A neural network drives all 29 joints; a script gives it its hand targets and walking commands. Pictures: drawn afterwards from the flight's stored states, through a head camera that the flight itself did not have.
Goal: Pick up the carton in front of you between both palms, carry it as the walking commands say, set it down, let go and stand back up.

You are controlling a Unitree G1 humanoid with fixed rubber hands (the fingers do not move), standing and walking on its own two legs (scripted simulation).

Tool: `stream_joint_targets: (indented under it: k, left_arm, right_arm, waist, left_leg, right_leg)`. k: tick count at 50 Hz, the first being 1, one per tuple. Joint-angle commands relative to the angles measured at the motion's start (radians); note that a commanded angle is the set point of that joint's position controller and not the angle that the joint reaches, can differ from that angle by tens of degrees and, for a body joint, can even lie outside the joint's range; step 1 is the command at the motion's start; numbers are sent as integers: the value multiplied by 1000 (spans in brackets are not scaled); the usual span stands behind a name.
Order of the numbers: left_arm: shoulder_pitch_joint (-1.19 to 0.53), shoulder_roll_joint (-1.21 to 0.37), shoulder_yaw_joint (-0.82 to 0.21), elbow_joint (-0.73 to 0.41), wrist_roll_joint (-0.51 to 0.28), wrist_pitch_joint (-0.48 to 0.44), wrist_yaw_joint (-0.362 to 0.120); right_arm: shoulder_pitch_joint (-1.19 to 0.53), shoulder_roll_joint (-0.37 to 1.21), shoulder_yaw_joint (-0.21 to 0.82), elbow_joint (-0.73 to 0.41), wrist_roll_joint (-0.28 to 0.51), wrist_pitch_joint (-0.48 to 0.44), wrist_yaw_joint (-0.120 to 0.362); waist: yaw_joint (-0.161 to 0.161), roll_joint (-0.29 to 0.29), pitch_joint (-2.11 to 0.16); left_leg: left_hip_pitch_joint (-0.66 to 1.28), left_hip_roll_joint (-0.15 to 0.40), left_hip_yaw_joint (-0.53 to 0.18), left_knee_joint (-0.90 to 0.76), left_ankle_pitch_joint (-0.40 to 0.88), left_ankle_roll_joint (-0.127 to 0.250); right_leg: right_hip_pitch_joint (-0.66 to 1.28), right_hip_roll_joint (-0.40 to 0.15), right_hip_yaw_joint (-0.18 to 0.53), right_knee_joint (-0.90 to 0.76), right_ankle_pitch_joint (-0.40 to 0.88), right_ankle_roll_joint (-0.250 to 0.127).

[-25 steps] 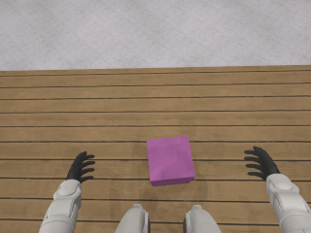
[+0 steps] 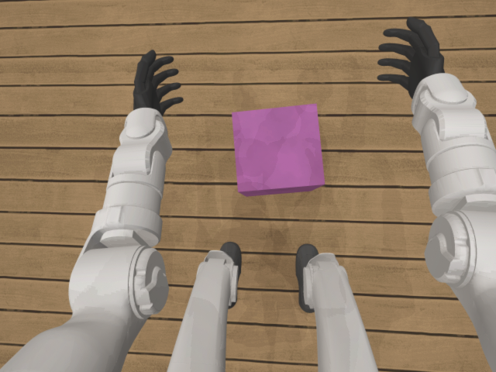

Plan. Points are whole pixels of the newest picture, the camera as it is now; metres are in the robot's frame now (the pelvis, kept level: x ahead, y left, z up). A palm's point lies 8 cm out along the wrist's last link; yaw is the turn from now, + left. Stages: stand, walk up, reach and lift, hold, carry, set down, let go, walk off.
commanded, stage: reach and lift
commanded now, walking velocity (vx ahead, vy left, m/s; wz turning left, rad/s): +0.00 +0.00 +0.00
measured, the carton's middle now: (276, 156) +0.49 -0.01 -0.52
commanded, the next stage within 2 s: none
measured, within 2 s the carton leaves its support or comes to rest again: leaves its support in 1.68 s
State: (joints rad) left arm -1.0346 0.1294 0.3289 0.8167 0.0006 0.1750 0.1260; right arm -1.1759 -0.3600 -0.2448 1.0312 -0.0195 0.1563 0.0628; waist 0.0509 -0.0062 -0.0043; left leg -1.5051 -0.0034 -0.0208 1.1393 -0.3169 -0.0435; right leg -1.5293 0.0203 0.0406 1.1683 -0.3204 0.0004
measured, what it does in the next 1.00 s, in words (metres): lowers itself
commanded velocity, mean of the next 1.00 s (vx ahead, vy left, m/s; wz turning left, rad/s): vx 0.00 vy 0.00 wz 0.00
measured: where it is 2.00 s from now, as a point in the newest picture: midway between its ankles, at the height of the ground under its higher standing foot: (267, 288)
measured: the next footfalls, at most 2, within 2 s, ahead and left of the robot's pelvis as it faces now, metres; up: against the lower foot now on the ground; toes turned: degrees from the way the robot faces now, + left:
none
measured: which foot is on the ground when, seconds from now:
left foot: down 0.00-1.00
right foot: down 0.00-1.00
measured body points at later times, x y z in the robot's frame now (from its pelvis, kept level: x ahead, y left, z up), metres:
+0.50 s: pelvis +0.00 +0.01 -0.16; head +0.34 -0.01 +0.13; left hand +0.49 +0.20 -0.33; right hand +0.52 -0.20 -0.33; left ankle +0.09 +0.14 -0.61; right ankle +0.09 -0.11 -0.61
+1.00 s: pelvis -0.03 +0.01 -0.27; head +0.35 -0.01 -0.02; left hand +0.50 +0.19 -0.46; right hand +0.52 -0.18 -0.47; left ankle +0.09 +0.14 -0.61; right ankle +0.09 -0.11 -0.61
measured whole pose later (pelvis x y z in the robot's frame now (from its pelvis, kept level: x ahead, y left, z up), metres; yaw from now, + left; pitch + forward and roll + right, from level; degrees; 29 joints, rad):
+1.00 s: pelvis -0.03 +0.01 -0.27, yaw +2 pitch +38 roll +3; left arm -1.34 0.29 0.09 1.09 -0.29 0.00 0.16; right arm -1.40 -0.44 0.02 1.16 0.25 0.00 -0.07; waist 0.02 0.03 0.34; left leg -2.27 -0.06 -0.03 2.16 -0.55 -0.07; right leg -2.29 0.02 0.04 2.19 -0.56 0.01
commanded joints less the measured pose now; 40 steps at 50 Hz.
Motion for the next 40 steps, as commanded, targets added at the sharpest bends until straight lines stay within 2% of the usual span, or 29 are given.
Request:
stream_joint_targets:
  k: [1,5,9,14,18,23,27,33,40]
  left_arm:
    - [-164,89,56,-77,39,-35,-5]
    - [-143,66,84,-71,73,-81,-27]
    - [-102,66,82,-47,70,-122,-33]
    - [-91,92,22,-53,0,-165,-18]
    - [-102,123,-41,-83,-75,-169,-1]
    - [-159,155,-96,-118,-142,-150,25]
    - [-231,177,-117,-103,-171,-128,42]
    - [-354,191,-128,27,-180,-124,48]
    - [-475,229,-153,157,-207,-162,41]
  right_arm:
    - [-224,-99,-45,-62,-40,-28,-6]
    - [-196,-45,-76,-68,-74,-64,-16]
    - [-141,-12,-73,-81,-70,-99,-36]
    - [-122,-38,-7,-133,-2,-132,-70]
    - [-126,-81,62,-185,73,-139,-88]
    - [-182,-132,116,-219,145,-129,-100]
    - [-257,-164,134,-193,176,-111,-107]
    - [-355,-178,155,-41,198,-106,-108]
    - [-479,-206,206,78,234,-145,-119]
  waist:
    - [7,-85,-937]
    - [-1,-86,-920]
    - [-7,-82,-926]
    - [-24,-64,-1049]
    - [-32,-62,-1161]
    - [-35,-63,-1199]
    - [-39,-64,-1155]
    - [-34,-46,-947]
    - [-25,-41,-851]
  left_leg:
    - [331,-70,102,-79,71,-23]
    - [205,-74,102,-6,126,-25]
    - [66,-73,97,121,177,-28]
    - [-13,-76,96,303,268,-32]
    - [-15,-77,92,434,309,-35]
    - [-24,-74,95,561,254,-36]
    - [-71,-65,102,627,132,-36]
    - [-177,-42,94,707,-33,-28]
    - [-212,-28,80,809,-30,-22]
  right_leg:
    - [553,39,-37,-113,106,37]
    - [464,41,-28,-40,188,37]
    - [338,38,-17,89,266,39]
    - [229,33,-19,273,362,41]
    - [177,32,-35,409,382,44]
    - [98,27,-55,537,286,43]
    - [37,18,-62,601,155,40]
    - [-122,-5,-48,671,-38,34]
    - [-178,-22,-30,765,-49,26]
